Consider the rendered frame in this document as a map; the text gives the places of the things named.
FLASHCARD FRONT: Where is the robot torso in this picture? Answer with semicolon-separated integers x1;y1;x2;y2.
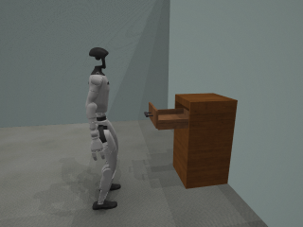
88;72;110;130

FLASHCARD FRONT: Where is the cabinet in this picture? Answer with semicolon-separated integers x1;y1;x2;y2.
172;93;238;189

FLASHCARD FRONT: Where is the robot right forearm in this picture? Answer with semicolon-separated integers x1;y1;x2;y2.
86;103;100;140

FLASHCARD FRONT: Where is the drawer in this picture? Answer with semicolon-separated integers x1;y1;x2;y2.
149;102;189;131

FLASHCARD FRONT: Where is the robot right upper arm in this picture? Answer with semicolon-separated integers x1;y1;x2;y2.
85;75;103;110

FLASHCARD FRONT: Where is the handle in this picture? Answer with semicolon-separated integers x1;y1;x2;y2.
144;112;153;117

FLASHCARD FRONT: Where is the robot right foot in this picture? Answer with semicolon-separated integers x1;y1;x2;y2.
92;200;117;210

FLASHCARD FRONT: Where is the robot right hand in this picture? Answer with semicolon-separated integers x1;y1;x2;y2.
90;138;105;161

